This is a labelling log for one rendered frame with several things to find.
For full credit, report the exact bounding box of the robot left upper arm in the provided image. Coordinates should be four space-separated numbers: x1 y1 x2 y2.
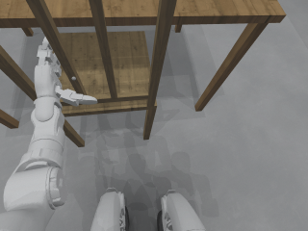
0 166 68 231

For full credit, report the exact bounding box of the robot left shin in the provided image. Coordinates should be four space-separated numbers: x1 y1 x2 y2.
100 188 126 231

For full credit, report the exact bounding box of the robot right shin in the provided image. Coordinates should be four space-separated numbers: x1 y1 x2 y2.
162 190 176 231

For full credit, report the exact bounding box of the robot shin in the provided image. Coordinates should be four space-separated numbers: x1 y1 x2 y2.
100 188 126 231
162 190 176 231

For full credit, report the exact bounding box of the robot left forearm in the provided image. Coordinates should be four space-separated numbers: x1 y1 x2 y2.
3 96 65 212

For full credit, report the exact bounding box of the robot left hand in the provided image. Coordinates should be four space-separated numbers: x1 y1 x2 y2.
34 37 98 107

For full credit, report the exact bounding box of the table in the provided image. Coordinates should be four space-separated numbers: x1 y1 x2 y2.
0 0 286 129

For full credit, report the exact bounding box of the chair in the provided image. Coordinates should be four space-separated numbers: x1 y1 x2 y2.
0 0 177 147

